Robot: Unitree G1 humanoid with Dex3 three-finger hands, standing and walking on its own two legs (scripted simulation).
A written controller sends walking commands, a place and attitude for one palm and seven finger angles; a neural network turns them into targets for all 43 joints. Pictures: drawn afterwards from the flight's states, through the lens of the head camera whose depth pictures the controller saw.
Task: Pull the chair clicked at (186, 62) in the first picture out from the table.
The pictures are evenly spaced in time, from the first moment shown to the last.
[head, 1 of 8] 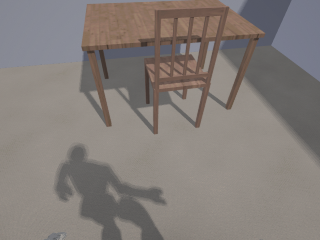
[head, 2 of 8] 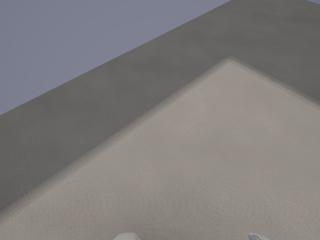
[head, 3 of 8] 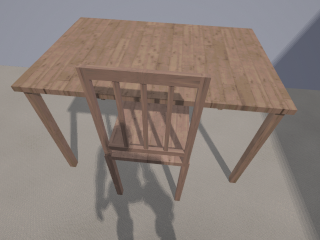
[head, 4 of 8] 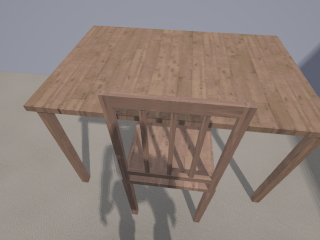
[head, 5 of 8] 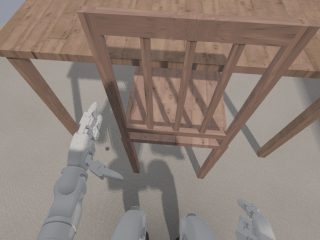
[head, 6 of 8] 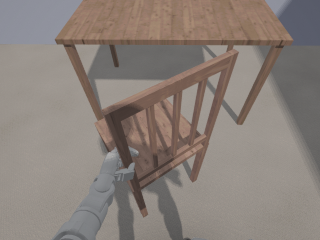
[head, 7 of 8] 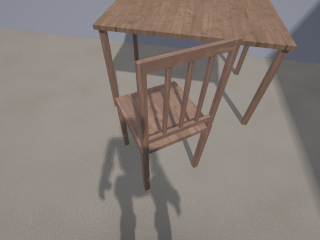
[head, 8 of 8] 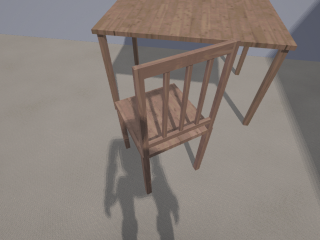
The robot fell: no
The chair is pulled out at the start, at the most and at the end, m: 0.00 0.46 0.46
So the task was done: yes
